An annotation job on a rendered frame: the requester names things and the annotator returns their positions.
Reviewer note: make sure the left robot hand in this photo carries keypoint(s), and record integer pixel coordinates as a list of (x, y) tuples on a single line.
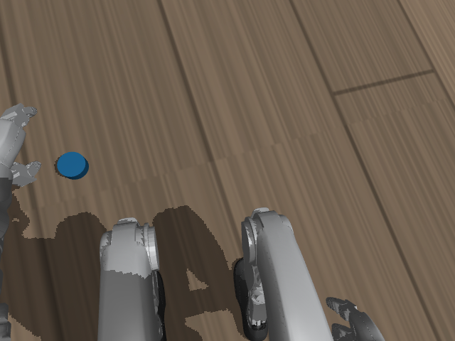
[(12, 137)]

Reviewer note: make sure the tin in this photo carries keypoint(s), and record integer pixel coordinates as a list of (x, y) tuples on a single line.
[(73, 165)]

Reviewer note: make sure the right robot foot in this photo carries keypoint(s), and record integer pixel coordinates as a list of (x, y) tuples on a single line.
[(252, 332)]

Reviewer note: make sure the left robot arm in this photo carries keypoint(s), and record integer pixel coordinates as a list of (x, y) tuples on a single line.
[(6, 179)]

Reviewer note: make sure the right robot hand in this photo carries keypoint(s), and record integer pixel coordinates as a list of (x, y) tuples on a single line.
[(362, 328)]

